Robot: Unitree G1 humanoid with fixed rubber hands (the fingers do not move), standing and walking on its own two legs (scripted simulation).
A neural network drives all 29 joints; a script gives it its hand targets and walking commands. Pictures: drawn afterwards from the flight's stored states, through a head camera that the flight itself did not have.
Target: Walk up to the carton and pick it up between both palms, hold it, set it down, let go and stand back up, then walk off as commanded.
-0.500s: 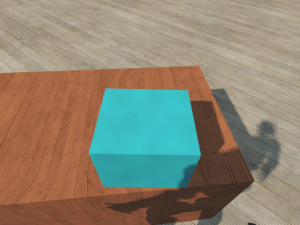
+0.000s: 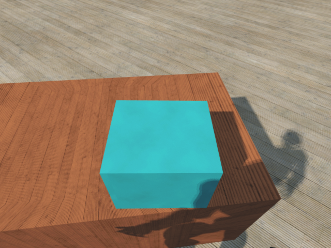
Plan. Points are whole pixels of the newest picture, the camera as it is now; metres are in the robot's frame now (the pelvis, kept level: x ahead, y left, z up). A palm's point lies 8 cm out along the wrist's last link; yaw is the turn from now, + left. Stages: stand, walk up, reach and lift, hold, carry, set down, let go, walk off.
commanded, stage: stand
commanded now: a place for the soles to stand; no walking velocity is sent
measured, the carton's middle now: (161, 154) +0.41 +0.01 -0.08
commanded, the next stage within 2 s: reach and lift in 0.02 s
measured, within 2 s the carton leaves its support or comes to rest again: neither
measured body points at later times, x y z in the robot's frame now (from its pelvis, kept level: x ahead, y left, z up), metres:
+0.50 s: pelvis -0.01 +0.00 -0.01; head +0.02 +0.03 +0.43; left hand +0.16 +0.28 -0.11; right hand +0.15 -0.30 -0.10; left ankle +0.05 +0.11 -0.75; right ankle -0.04 -0.12 -0.75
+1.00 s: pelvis -0.02 +0.01 -0.01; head -0.01 +0.03 +0.44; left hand +0.17 +0.27 -0.09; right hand +0.14 -0.25 -0.08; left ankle +0.05 +0.11 -0.75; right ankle -0.04 -0.12 -0.75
